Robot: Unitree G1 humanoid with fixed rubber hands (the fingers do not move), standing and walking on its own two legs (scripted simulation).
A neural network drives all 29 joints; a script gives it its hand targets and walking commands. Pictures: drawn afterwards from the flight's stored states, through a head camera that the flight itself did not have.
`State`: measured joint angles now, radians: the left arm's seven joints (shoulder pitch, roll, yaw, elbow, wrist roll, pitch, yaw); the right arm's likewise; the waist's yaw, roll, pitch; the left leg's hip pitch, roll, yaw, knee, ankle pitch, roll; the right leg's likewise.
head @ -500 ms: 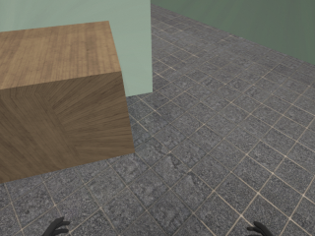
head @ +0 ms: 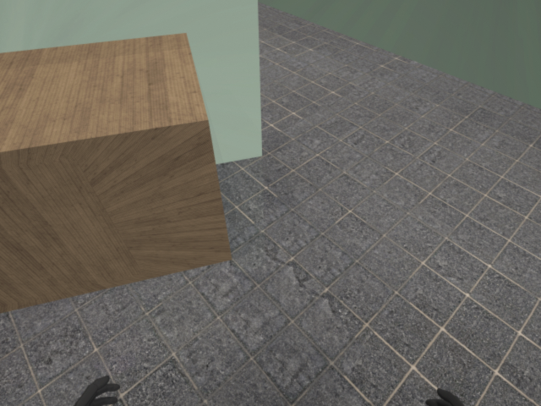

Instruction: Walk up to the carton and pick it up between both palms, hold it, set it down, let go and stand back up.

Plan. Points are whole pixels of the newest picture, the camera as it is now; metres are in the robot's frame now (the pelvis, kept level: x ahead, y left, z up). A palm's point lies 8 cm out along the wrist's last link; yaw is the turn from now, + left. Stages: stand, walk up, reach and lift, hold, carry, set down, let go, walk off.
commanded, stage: stand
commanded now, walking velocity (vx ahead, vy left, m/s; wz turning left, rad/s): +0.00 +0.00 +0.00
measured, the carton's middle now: out of the picture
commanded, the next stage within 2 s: none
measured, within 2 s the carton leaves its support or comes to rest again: neither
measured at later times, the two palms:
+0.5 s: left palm out of the picture +0.10 +0.30 -0.09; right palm out of the picture +0.07 -0.28 -0.11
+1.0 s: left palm out of the picture +0.10 +0.29 -0.09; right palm out of the picture +0.07 -0.28 -0.11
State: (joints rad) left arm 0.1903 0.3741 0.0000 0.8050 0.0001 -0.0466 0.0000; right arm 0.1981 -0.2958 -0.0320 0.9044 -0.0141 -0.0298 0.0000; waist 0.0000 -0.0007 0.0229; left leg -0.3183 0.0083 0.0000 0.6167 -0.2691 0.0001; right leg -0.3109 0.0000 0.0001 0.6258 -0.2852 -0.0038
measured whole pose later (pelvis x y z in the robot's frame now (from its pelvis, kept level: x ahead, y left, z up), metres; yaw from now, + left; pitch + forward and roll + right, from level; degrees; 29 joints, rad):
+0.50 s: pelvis -0.01 +0.00 +0.00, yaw +0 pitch -1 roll +0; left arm 0.18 0.37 0.00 0.85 0.00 -0.05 0.00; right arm 0.20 -0.30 -0.03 0.95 -0.01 -0.03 0.00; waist 0.00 0.00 0.02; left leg -0.32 0.01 0.00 0.57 -0.23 0.00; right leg -0.31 0.00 0.00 0.58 -0.25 0.00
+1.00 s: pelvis -0.01 +0.00 +0.01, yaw +0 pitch -1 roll +0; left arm 0.18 0.37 0.00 0.88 0.00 -0.05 0.00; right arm 0.20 -0.30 -0.03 0.97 -0.01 -0.03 0.00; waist 0.00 0.00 0.02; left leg -0.31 0.01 0.00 0.54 -0.21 0.00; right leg -0.31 0.00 0.00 0.55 -0.23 0.00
